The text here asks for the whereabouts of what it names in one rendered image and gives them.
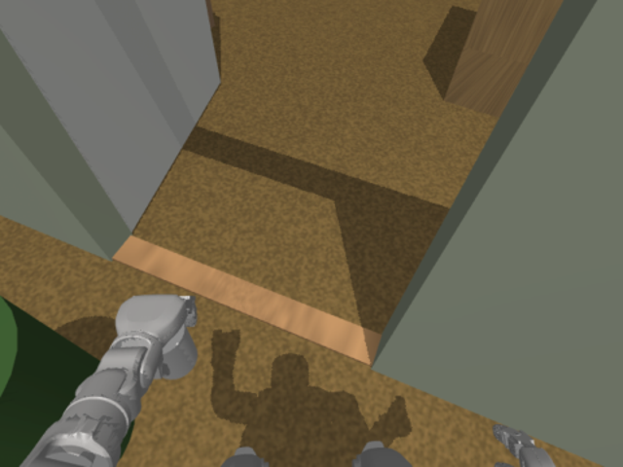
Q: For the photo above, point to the left robot arm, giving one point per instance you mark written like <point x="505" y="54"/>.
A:
<point x="92" y="428"/>

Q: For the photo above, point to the left robot hand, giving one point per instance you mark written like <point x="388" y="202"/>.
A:
<point x="160" y="315"/>

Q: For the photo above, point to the right robot hand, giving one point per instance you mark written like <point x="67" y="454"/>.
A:
<point x="521" y="445"/>

